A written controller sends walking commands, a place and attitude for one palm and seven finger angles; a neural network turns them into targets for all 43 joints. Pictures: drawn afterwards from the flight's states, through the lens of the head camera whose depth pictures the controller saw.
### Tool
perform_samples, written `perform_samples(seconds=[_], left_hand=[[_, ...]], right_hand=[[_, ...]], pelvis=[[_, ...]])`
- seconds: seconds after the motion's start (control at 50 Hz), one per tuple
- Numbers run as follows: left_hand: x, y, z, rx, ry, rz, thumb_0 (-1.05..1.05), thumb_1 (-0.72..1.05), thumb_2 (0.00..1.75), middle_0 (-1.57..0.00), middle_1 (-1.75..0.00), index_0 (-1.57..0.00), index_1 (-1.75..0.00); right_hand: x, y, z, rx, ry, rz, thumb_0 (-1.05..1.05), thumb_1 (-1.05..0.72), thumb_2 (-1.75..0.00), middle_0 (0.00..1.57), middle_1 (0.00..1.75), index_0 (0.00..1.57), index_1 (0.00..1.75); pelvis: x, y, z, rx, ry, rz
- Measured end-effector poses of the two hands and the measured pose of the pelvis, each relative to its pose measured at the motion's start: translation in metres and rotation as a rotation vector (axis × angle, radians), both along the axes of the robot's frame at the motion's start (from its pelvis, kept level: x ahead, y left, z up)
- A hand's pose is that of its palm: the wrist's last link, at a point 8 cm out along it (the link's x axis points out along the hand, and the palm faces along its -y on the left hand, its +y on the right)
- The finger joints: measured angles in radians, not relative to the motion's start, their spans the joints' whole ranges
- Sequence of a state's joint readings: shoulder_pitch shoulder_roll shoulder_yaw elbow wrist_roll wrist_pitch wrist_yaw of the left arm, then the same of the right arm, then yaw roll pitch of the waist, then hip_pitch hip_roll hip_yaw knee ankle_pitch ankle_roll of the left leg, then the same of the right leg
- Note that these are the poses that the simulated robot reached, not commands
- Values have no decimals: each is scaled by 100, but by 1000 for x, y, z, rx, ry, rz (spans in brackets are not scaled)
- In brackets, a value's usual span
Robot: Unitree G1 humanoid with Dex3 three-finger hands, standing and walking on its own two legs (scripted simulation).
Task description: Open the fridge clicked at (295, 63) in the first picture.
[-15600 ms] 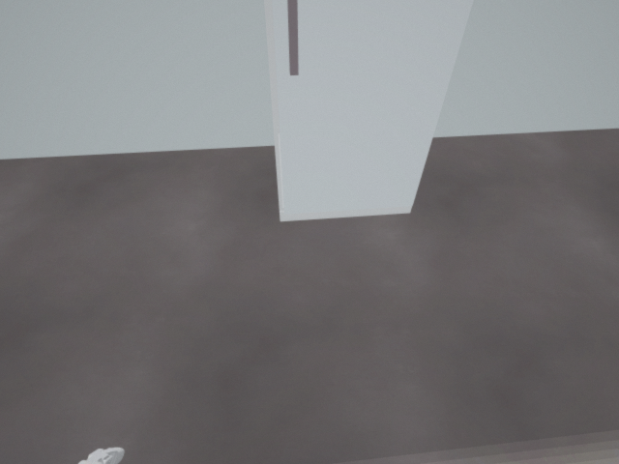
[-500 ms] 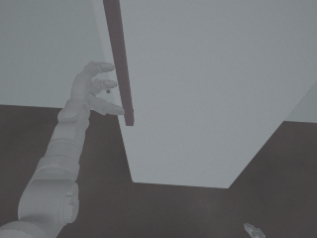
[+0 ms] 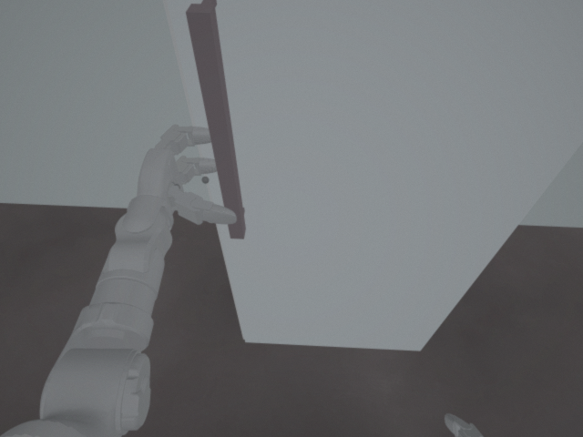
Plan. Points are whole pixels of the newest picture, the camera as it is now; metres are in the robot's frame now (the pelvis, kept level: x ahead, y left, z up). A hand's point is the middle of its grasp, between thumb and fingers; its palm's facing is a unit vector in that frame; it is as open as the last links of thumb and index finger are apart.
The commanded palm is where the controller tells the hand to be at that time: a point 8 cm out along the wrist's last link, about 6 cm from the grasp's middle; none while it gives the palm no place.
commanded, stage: slide the fingers in behind the handle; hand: left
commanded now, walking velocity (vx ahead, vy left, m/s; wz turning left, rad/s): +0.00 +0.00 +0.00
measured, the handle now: (227, 143) +0.48 +0.10 +0.16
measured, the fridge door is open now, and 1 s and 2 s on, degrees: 0 0 0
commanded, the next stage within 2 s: grip the handle and tug to test in 1.38 s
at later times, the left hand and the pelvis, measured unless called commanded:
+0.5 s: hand (221, 181) +0.43 +0.11 +0.14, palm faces -0.03 -1.00 -0.01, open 14.0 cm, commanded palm +0.40 +0.16 +0.14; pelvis +0.00 -0.01 +0.00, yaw +0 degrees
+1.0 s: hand (239, 182) +0.42 +0.08 +0.14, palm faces -0.03 -1.00 -0.01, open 14.0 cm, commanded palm +0.40 +0.14 +0.14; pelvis +0.00 -0.01 +0.00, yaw +0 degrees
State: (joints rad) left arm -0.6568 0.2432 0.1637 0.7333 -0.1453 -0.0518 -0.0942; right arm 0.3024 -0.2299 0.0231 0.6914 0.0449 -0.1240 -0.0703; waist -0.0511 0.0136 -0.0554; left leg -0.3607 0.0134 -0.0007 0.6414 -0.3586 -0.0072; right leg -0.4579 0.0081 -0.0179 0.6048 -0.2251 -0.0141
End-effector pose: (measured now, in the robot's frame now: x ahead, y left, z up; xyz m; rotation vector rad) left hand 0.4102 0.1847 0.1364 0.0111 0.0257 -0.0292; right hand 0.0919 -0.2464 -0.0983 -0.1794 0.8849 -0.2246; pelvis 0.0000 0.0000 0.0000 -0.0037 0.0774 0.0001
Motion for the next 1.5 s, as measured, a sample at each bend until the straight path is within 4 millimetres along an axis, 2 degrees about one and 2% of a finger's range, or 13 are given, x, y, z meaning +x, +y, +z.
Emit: perform_samples(seconds=[0.2, 0.36, 0.7, 0.94, 1.22, 1.5], left_hand=[[-4, -7, 2, -1, -3, 0, -2, -50, 30, -30, -120, -30, -120], [-5, -17, 3, -4, 1, -9, -2, -50, 30, -30, -120, -30, -120], [2, -31, 1, -4, 6, -11, -2, -49, 30, -30, -120, -30, -119], [-5, -49, 1, -3, 1, -16, -2, -49, 30, -30, -120, -30, -119], [-8, -38, 5, -4, -1, 2, -2, -49, 30, -30, -120, -30, -119], [-5, -39, 1, -6, 4, -8, -2, -50, 30, -30, -120, -30, -120]], right_hand=[[21, -1, 6, -10, -39, 24, 1, -91, -90, 20, 30, 20, 30], [29, 1, 6, 1, -47, 36, 1, -91, -90, 20, 30, 20, 30], [14, -3, -1, 4, 2, 14, 1, -91, -90, 20, 30, 20, 30], [12, -3, -1, 11, -3, 4, 1, -91, -90, 20, 30, 20, 30], [20, -2, 4, 4, -30, 23, 1, -91, -90, 20, 30, 20, 30], [12, -1, 2, 2, -14, 16, 1, -91, -90, 20, 30, 20, 30]], pelvis=[[2, -2, 1, 0, -8, 7], [4, -4, 1, 2, -13, 9], [4, -6, 1, 4, -5, 5], [4, -6, 2, 6, -17, -2], [-1, -7, 2, 5, -23, 3], [-2, -4, 2, 5, -18, 2]])
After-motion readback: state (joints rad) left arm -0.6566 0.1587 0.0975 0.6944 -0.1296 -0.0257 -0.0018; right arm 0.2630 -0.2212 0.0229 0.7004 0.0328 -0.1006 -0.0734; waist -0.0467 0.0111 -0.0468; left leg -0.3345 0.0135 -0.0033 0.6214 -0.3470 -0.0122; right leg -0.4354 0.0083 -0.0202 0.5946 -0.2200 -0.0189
